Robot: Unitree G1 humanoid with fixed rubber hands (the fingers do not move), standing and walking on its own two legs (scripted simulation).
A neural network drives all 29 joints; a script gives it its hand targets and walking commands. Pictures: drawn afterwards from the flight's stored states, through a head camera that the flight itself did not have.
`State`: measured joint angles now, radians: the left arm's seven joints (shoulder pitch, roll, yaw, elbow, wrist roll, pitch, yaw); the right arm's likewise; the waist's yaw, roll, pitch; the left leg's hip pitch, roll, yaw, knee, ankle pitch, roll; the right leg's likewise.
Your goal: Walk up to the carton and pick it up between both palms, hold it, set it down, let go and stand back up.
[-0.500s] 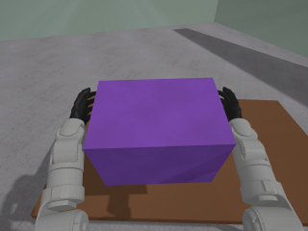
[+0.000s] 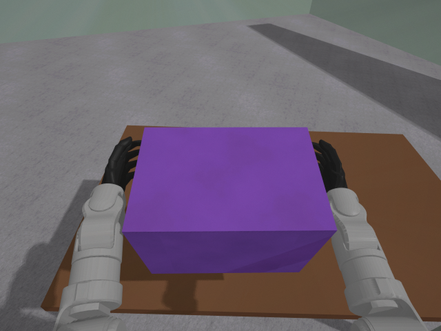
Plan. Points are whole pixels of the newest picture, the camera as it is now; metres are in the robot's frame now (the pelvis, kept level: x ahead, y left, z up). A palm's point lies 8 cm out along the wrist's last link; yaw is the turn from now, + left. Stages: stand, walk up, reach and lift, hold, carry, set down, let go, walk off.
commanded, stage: set down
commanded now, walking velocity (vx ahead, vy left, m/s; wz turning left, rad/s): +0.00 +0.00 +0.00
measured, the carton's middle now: (226, 203) +0.35 +0.01 +0.08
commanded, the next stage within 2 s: none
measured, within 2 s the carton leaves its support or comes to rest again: neither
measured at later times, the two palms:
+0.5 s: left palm (131, 190) +0.37 +0.20 +0.08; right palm (331, 194) +0.37 -0.19 +0.09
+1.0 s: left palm (138, 200) +0.37 +0.19 +0.06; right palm (334, 207) +0.36 -0.20 +0.07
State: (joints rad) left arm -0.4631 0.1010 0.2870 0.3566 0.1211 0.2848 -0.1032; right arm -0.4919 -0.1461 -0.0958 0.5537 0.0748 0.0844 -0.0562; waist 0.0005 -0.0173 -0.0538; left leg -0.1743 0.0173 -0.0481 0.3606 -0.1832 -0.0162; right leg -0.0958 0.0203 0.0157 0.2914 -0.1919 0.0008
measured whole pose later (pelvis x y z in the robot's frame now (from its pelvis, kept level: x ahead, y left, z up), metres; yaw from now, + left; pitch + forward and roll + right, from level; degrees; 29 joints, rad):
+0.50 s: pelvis +0.01 +0.00 +0.00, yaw +0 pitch +0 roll -1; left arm -0.51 0.10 0.28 0.65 0.12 0.06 -0.08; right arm -0.49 -0.14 -0.14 0.70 0.01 -0.05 -0.04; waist 0.00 -0.02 -0.03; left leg -0.17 0.02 -0.05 0.36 -0.19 -0.02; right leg -0.10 0.02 0.02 0.29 -0.20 0.00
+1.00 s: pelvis +0.01 +0.00 +0.00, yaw +0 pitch +0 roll -1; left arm -0.57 0.10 0.28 0.95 0.12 -0.14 -0.06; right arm -0.48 -0.13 -0.21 0.85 -0.06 -0.18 -0.03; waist 0.00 -0.02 -0.03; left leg -0.17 0.02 -0.05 0.36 -0.19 -0.02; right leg -0.10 0.02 0.02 0.29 -0.20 0.00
